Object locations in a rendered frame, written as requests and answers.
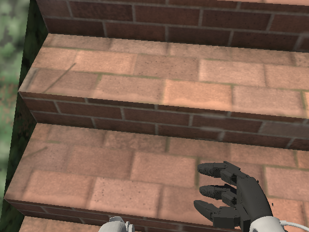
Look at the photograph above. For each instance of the robot right forearm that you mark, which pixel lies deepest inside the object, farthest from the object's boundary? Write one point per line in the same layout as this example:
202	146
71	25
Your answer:
267	224

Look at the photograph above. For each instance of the left robot thigh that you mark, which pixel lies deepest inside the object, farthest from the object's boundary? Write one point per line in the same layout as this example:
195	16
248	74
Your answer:
117	226

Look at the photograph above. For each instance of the left robot shin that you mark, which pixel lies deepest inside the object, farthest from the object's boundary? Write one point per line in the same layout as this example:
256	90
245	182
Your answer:
116	219

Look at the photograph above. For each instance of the right robot hand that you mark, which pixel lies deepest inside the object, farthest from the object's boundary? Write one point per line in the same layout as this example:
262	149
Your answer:
247	202

